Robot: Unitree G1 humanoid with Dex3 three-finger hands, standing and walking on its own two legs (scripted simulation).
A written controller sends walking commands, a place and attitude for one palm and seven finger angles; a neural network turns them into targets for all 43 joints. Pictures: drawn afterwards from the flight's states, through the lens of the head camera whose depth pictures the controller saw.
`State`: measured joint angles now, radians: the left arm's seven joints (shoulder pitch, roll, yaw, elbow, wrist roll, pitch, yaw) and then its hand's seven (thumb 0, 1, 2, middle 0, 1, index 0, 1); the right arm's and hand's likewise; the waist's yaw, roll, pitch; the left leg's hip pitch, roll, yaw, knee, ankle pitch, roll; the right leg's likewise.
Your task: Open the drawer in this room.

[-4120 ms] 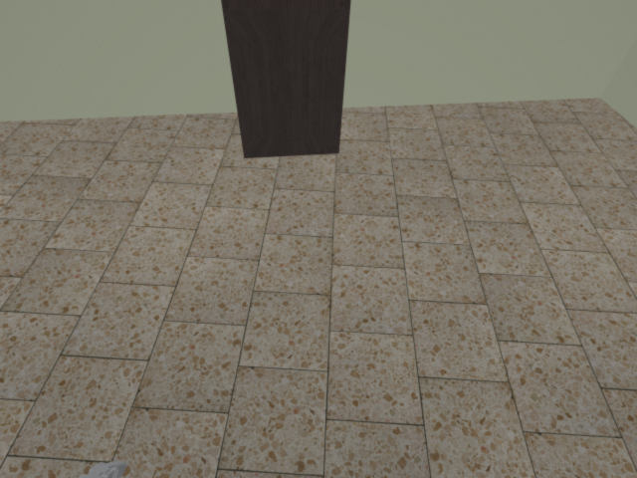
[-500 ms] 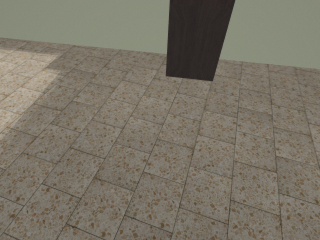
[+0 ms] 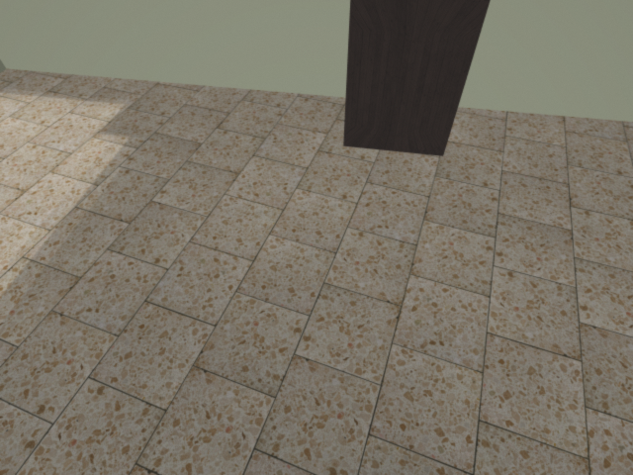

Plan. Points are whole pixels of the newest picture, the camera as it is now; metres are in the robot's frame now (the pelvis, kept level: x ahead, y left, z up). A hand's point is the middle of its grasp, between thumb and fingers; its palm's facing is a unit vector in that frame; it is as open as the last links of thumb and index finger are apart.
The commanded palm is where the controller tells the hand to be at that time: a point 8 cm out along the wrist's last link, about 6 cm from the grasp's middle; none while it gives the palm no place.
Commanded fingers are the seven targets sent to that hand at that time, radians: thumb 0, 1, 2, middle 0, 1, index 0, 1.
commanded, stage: turn or walk to find it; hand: left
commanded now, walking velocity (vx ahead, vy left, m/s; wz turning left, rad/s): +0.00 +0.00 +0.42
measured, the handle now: out of the picture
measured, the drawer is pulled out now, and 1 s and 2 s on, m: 0.00 0.00 0.00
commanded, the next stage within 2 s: stand and wait in 0.40 s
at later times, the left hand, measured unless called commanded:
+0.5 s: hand out of the picture +0.02 +0.21 -0.17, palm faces +0.13 -0.96 -0.25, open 7.3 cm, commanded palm none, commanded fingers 0.00 0.90 0.90 -0.20 -0.30 -0.20 -0.30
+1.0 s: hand out of the picture +0.09 +0.18 -0.18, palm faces +0.00 -0.98 -0.17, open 7.4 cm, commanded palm none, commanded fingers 0.00 0.90 0.90 -0.20 -0.30 -0.20 -0.30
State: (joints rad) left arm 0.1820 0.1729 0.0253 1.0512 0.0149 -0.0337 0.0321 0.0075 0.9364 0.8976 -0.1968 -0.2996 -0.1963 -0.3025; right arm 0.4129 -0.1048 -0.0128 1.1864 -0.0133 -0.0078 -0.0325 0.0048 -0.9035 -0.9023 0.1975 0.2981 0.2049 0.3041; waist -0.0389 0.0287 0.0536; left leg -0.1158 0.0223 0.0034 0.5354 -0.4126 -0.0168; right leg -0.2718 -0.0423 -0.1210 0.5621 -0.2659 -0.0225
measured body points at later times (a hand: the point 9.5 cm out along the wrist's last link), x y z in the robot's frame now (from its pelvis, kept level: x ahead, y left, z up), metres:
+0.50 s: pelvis +0.03 +0.00 +0.00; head +0.05 +0.01 +0.45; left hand +0.02 +0.26 -0.15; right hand +0.14 -0.23 -0.14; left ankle +0.01 +0.12 -0.73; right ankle +0.05 -0.13 -0.74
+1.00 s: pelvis +0.08 +0.00 +0.00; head +0.10 +0.00 +0.45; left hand +0.10 +0.23 -0.16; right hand +0.04 -0.25 -0.15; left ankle +0.00 +0.12 -0.73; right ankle +0.05 -0.11 -0.71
